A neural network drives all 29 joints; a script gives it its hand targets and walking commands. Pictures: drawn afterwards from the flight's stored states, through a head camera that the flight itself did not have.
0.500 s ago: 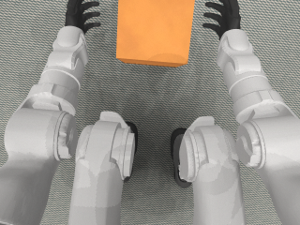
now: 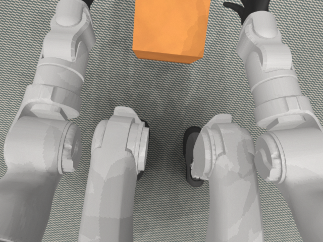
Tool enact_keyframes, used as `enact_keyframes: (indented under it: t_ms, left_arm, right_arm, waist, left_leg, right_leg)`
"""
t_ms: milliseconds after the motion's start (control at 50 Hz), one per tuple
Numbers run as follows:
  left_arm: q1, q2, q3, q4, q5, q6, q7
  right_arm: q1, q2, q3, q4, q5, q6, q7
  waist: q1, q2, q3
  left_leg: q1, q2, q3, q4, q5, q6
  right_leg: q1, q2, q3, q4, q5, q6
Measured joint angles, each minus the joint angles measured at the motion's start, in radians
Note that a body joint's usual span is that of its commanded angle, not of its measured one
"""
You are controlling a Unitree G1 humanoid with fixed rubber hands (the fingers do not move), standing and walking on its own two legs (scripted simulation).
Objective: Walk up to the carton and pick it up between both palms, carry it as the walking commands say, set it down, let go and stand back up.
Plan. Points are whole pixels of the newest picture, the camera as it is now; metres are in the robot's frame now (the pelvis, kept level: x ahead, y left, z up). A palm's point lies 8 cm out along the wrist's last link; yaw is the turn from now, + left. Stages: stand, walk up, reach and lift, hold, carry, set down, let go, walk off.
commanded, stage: set down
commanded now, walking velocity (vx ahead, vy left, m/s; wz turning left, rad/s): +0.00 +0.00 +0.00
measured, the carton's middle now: (169, 19) +0.56 +0.03 -0.31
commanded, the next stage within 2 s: let go in 1.16 s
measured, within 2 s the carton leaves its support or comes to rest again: neither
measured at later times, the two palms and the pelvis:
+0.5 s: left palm out of the picture +0.54 +0.21 +0.00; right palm out of the picture +0.55 -0.13 +0.01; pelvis +0.00 +0.00 +0.11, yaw +1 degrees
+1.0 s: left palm out of the picture +0.53 +0.21 +0.14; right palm out of the picture +0.53 -0.13 +0.15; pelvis +0.02 +0.01 +0.24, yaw +2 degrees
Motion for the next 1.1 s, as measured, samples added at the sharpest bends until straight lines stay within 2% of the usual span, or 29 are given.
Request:
enact_keyframes:
  t_ms: [80, 200, 280, 360, 440, 520, 580, 640, 720, 820, 880, 960, 1020, 1100]
  left_arm:
    - [-0.050, 0.004, 0.021, 0.008, 0.014, 0.027, 0.003]
    - [-0.058, -0.011, 0.052, 0.041, 0.055, 0.038, -0.006]
    - [-0.036, -0.026, 0.063, -0.047, 0.080, 0.057, 0.001]
    - [0.012, -0.025, 0.060, -0.134, 0.075, 0.107, 0.019]
    - [0.040, 0.002, 0.062, -0.206, 0.060, 0.160, 0.018]
    - [0.009, 0.028, 0.076, -0.156, 0.063, 0.174, -0.009]
    - [0.016, 0.017, 0.093, -0.100, 0.087, 0.146, -0.035]
    - [0.061, -0.021, 0.112, -0.096, 0.123, 0.114, -0.047]
    - [0.102, -0.046, 0.127, -0.187, 0.145, 0.114, -0.032]
    - [0.131, -0.013, 0.115, -0.270, 0.102, 0.177, -0.015]
    - [0.119, 0.002, 0.108, -0.246, 0.092, 0.190, -0.024]
    - [0.117, -0.025, 0.115, -0.117, 0.117, 0.165, -0.049]
    - [0.177, -0.080, 0.150, -0.023, 0.168, 0.109, -0.060]
    - [0.235, -0.149, 0.245, 0.034, 0.268, 0.036, -0.071]
  right_arm:
    - [-0.036, 0.007, -0.050, -0.002, -0.051, 0.016, -0.007]
    - [-0.043, 0.009, -0.102, 0.022, -0.099, 0.014, 0.014]
    - [-0.019, -0.002, -0.104, -0.068, -0.107, 0.035, 0.023]
    - [0.026, -0.013, -0.086, -0.153, -0.094, 0.088, 0.016]
    - [0.048, -0.026, -0.061, -0.227, -0.076, 0.146, 0.005]
    - [0.017, -0.023, -0.066, -0.179, -0.077, 0.160, 0.008]
    - [0.031, 0.006, -0.075, -0.138, -0.090, 0.133, 0.018]
    - [0.088, 0.037, -0.081, -0.152, -0.115, 0.105, 0.025]
    - [0.142, 0.039, -0.080, -0.254, -0.139, 0.112, 0.015]
    - [0.166, 0.017, -0.061, -0.334, -0.108, 0.173, -0.003]
    - [0.147, 0.006, -0.067, -0.299, -0.101, 0.182, 0.012]
    - [0.161, 0.028, -0.100, -0.174, -0.127, 0.153, 0.044]
    - [0.232, 0.074, -0.131, -0.083, -0.166, 0.096, 0.065]
    - [0.285, 0.121, -0.205, -0.001, -0.263, 0.022, 0.086]
  waist:
    - [0.000, 0.019, -0.005]
    - [-0.008, 0.034, -0.058]
    - [-0.007, 0.039, 0.010]
    - [-0.007, 0.040, 0.002]
    - [-0.012, 0.040, 0.001]
    - [-0.022, 0.036, -0.007]
    - [-0.027, 0.034, -0.043]
    - [-0.024, 0.037, -0.068]
    - [-0.015, 0.043, 0.008]
    - [-0.022, 0.040, 0.001]
    - [-0.029, 0.040, -0.003]
    - [-0.037, 0.039, -0.087]
    - [-0.041, 0.035, -0.258]
    - [-0.037, 0.034, -0.429]
  left_leg:
    - [0.049, -0.012, -0.006, -0.060, 0.015, 0.002]
    - [0.082, -0.021, -0.013, -0.139, 0.030, 0.004]
    - [0.172, -0.023, -0.018, -0.196, 0.032, 0.001]
    - [0.213, -0.028, -0.026, -0.257, 0.042, -0.005]
    - [0.284, -0.033, -0.034, -0.313, 0.042, -0.012]
    - [0.358, -0.039, -0.041, -0.380, 0.047, -0.019]
    - [0.390, -0.040, -0.046, -0.436, 0.055, -0.021]
    - [0.431, -0.039, -0.048, -0.492, 0.064, -0.021]
    - [0.548, -0.040, -0.046, -0.576, 0.082, -0.018]
    - [0.623, -0.044, -0.053, -0.671, 0.116, -0.018]
    - [0.683, -0.045, -0.061, -0.725, 0.133, -0.016]
    - [0.713, -0.048, -0.071, -0.822, 0.171, -0.013]
    - [0.668, -0.047, -0.073, -0.904, 0.206, -0.012]
    - [0.639, -0.045, -0.068, -1.006, 0.245, -0.010]
  right_leg:
    - [0.056, -0.006, 0.005, -0.063, 0.010, 0.006]
    - [0.093, -0.008, 0.013, -0.145, 0.024, 0.014]
    - [0.181, -0.005, 0.019, -0.205, 0.030, 0.014]
    - [0.220, -0.005, 0.021, -0.265, 0.042, 0.009]
    - [0.290, -0.007, 0.023, -0.320, 0.043, 0.002]
    - [0.361, -0.010, 0.026, -0.384, 0.047, -0.003]
    - [0.392, -0.010, 0.030, -0.440, 0.058, -0.004]
    - [0.432, -0.007, 0.037, -0.498, 0.070, -0.003]
    - [0.545, -0.007, 0.052, -0.579, 0.089, 0.000]
    - [0.621, -0.011, 0.057, -0.676, 0.123, 0.002]
    - [0.684, -0.014, 0.056, -0.736, 0.141, 0.003]
    - [0.718, -0.020, 0.057, -0.838, 0.181, 0.007]
    - [0.672, -0.021, 0.064, -0.922, 0.218, 0.011]
    - [0.640, -0.023, 0.081, -1.022, 0.260, 0.017]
